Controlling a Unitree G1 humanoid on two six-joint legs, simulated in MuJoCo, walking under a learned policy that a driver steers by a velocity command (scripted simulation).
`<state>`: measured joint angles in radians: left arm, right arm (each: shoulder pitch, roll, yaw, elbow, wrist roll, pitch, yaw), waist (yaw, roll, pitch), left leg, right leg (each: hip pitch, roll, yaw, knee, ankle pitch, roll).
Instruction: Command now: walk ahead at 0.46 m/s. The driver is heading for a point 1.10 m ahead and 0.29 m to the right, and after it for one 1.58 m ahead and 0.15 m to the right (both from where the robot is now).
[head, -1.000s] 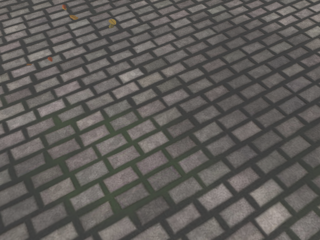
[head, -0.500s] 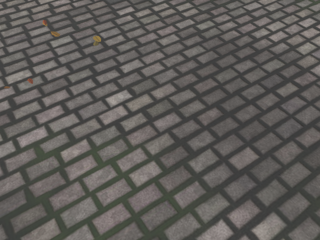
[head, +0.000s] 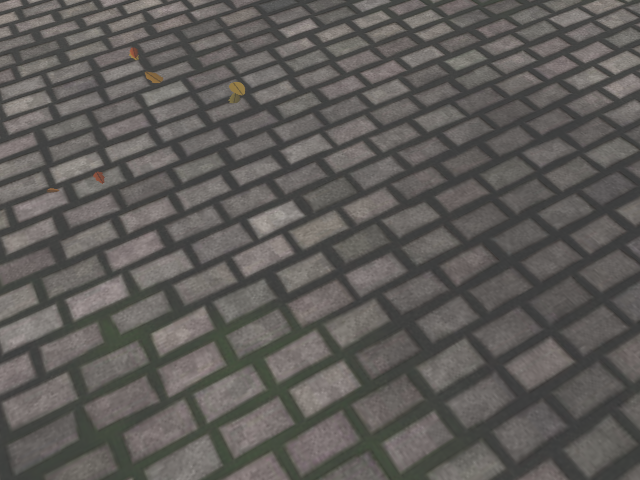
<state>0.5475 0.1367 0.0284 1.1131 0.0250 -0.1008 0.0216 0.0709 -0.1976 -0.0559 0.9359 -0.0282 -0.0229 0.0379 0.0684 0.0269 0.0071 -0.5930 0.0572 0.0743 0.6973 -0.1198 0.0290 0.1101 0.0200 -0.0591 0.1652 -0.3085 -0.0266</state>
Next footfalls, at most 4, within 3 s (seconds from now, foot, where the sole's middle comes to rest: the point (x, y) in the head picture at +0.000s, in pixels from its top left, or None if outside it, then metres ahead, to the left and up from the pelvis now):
0.10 left None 0.21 0.11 -0.78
0.66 right None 0.49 -0.06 -0.78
1.20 left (390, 325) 0.86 -0.05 -0.78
1.72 right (516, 291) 0.97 -0.37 -0.78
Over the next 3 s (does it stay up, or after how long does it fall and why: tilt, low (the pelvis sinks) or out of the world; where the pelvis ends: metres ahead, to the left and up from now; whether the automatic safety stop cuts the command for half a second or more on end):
stays up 1.52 -0.44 0.00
